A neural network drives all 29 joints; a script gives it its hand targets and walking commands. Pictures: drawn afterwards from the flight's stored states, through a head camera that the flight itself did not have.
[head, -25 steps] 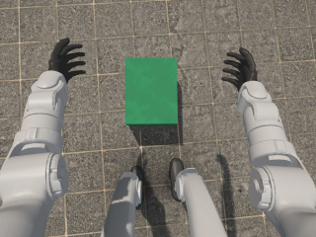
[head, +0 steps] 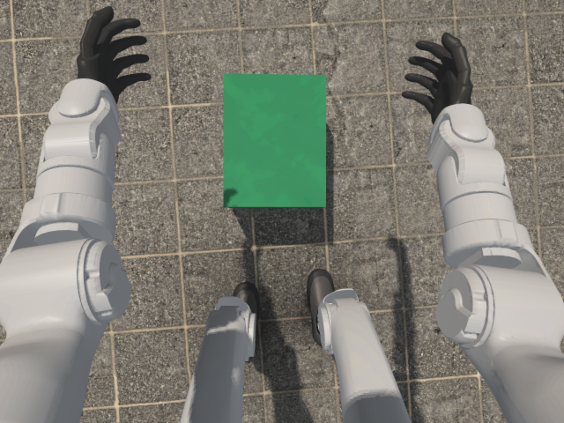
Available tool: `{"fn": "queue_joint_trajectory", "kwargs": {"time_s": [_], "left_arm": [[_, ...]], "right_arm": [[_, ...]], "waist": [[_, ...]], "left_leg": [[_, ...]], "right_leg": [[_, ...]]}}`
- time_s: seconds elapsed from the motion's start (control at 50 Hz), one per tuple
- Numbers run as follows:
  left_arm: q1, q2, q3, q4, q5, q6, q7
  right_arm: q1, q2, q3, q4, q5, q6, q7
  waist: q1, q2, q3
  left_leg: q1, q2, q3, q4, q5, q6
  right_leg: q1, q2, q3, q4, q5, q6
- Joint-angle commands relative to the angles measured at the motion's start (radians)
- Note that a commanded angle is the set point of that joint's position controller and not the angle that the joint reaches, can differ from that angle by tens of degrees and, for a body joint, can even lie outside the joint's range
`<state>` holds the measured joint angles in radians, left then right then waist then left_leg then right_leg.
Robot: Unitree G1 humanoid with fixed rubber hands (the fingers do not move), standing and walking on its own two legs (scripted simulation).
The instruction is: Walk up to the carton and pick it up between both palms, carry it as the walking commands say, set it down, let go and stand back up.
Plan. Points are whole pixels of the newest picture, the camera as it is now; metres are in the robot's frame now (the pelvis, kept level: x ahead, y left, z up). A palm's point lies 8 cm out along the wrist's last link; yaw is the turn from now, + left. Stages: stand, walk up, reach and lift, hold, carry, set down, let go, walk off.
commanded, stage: reach and lift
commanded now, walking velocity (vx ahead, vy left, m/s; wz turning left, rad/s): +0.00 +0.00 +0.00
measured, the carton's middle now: (274, 148) +0.53 +0.00 -0.55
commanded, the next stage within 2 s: none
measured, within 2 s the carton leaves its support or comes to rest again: neither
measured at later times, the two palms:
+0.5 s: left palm (149, 121) +0.53 +0.21 -0.27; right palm (398, 130) +0.50 -0.20 -0.27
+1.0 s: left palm (180, 145) +0.52 +0.20 -0.42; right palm (367, 152) +0.49 -0.19 -0.42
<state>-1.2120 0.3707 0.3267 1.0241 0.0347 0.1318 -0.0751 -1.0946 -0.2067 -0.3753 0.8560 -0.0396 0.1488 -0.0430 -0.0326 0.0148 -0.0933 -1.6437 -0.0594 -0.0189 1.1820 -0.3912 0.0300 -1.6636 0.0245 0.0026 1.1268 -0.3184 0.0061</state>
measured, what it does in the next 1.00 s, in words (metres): lowers itself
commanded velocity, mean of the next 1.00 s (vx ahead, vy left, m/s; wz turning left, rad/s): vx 0.00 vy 0.00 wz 0.00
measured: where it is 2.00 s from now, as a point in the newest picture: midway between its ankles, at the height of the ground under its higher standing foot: (284, 327)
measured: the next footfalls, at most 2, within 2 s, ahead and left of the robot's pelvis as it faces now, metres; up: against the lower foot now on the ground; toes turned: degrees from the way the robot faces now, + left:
none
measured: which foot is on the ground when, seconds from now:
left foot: down 0.00-1.00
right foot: down 0.00-1.00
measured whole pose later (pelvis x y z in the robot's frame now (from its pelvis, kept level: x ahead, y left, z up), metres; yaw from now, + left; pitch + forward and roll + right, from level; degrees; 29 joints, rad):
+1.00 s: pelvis -0.05 +0.00 -0.25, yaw +0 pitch +40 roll -2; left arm -1.54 0.48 0.06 1.19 -0.17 0.13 0.04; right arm -1.45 -0.33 -0.24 1.10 0.15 0.11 -0.12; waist -0.04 -0.01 0.32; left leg -2.26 -0.06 0.03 2.18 -0.62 0.05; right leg -2.28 0.03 -0.02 2.12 -0.54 0.02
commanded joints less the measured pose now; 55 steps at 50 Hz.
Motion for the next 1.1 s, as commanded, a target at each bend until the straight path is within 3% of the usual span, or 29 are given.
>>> {"fn": "queue_joint_trajectory", "kwargs": {"time_s": [0.0,0.14,0.28,0.5,1.08], "left_arm": [[-0.255,0.136,-0.002,-0.072,-0.017,-0.016,0.002],[-0.328,0.183,-0.055,-0.069,-0.068,0.001,0.022],[-0.416,0.223,-0.098,-0.075,-0.105,0.026,0.043],[-0.489,0.234,-0.136,-0.047,-0.126,0.031,0.063],[-0.664,0.237,-0.288,0.093,-0.238,-0.048,0.120]], "right_arm": [[-0.248,-0.097,0.004,-0.074,-0.002,-0.011,-0.010],[-0.322,-0.140,0.027,-0.054,0.038,0.010,-0.038],[-0.405,-0.171,0.053,-0.056,0.096,0.032,-0.053],[-0.471,-0.199,0.057,-0.017,0.112,0.028,-0.068],[-0.658,-0.284,0.168,0.185,0.235,-0.088,-0.073]], "waist": [[-0.002,0.026,-0.916],[-0.020,0.034,-1.010],[-0.016,0.059,-1.047],[-0.022,0.071,-1.022],[-0.009,0.041,-0.706]], "left_leg": [[0.376,0.006,-0.015,0.012,0.371,-0.042],[0.273,-0.007,0.001,0.170,0.285,-0.047],[0.175,-0.010,0.018,0.313,0.212,-0.044],[0.063,0.001,0.021,0.499,0.167,-0.044],[-0.086,0.047,-0.049,0.860,0.117,-0.012]], "right_leg": [[0.515,0.023,-0.010,0.102,0.333,0.034],[0.457,0.032,-0.031,0.269,0.276,0.034],[0.376,0.031,-0.040,0.414,0.222,0.028],[0.228,0.028,-0.045,0.611,0.174,0.027],[-0.014,-0.005,-0.019,1.000,0.138,0.020]]}}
